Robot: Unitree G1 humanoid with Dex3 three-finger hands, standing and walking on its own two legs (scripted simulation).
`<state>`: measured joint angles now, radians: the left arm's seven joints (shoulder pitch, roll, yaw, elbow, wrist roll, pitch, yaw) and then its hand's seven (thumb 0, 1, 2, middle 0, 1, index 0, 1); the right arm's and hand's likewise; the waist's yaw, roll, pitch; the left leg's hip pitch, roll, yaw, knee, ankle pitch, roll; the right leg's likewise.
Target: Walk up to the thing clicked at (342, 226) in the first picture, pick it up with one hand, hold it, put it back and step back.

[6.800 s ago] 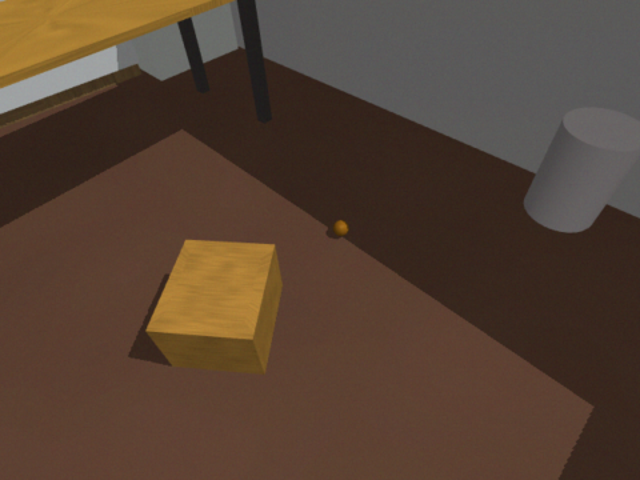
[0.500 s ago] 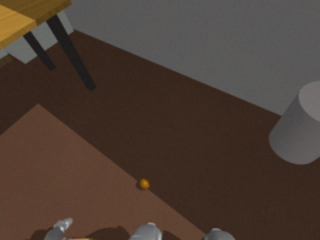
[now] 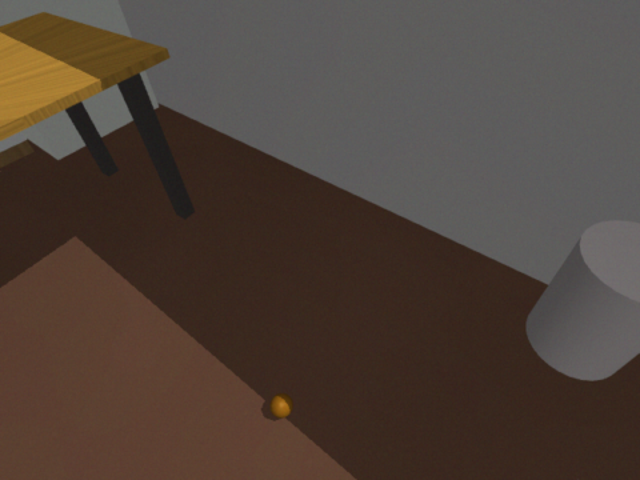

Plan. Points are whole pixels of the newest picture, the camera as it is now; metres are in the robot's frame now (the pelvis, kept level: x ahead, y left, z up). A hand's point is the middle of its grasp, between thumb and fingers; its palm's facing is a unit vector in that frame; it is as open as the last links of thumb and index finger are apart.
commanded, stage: walk up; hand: left
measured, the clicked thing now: (281, 405) +0.45 +0.21 -0.73
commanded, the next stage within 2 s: none
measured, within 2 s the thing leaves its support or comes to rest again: neither
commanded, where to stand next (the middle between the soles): +0.10 +0.00 m, yaw -4 degrees
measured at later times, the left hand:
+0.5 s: hand out of the picture +0.04 +0.26 -0.16, palm faces -0.10 -0.91 -0.40, open 7.3 cm
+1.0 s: hand out of the picture -0.02 +0.30 -0.14, palm faces -0.02 -0.92 -0.40, open 7.3 cm
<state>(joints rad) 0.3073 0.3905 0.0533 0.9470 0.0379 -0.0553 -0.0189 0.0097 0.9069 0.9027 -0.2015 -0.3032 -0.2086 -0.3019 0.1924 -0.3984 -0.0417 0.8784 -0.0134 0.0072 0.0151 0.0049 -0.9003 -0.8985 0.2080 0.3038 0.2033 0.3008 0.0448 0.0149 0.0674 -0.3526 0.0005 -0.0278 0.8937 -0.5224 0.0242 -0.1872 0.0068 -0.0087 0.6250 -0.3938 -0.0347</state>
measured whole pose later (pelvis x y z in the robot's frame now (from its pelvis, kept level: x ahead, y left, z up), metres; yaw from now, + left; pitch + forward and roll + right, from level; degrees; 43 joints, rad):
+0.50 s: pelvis -0.06 -0.01 -0.02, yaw -6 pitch -3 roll +1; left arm 0.22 0.40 0.07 0.85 0.00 0.03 -0.01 0.00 0.91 0.90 -0.20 -0.30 -0.21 -0.30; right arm 0.07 -0.38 -0.05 0.79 -0.03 0.05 0.00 0.00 -0.90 -0.90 0.21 0.30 0.21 0.30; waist 0.02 -0.01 0.18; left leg -0.51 0.08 0.07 0.67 -0.12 0.01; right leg -0.28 0.00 0.04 0.80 -0.49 -0.01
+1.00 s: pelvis -0.07 +0.02 +0.00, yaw +1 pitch -3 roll +0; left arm 0.30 0.42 0.06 0.90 0.02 0.00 -0.01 0.01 0.91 0.90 -0.20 -0.30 -0.21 -0.30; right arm 0.30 -0.39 -0.06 0.88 -0.02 -0.05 0.03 0.01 -0.90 -0.90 0.21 0.30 0.20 0.30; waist -0.01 -0.02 0.07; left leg -0.19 -0.04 0.00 0.57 -0.33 0.04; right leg -0.37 -0.02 0.03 0.97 -0.50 -0.03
